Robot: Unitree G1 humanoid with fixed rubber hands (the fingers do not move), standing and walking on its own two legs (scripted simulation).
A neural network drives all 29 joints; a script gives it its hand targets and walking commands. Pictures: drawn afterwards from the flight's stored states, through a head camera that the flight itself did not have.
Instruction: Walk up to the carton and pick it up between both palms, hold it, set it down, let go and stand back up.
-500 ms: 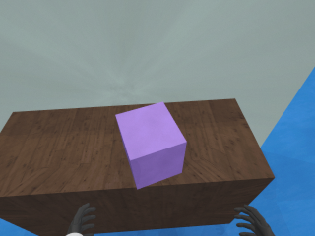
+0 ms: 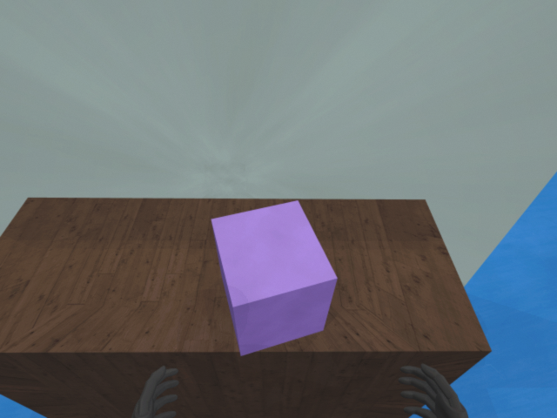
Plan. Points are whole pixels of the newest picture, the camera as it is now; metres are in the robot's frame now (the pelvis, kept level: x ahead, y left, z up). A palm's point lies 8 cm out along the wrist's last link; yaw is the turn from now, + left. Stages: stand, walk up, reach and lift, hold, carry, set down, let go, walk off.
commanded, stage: reach and lift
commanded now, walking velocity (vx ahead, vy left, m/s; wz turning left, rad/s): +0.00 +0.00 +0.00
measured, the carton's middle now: (269, 277) +0.39 +0.05 -0.08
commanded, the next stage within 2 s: none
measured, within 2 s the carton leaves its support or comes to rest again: neither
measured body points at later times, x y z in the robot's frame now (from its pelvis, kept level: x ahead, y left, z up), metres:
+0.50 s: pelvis +0.01 -0.02 +0.00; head +0.00 +0.00 +0.44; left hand +0.16 +0.18 -0.06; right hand +0.18 -0.22 -0.06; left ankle -0.01 +0.14 -0.74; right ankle +0.02 -0.10 -0.74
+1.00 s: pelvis -0.01 -0.02 +0.00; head +0.00 -0.01 +0.45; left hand +0.21 +0.18 -0.03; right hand +0.26 -0.18 -0.04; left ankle -0.01 +0.14 -0.74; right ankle +0.02 -0.10 -0.74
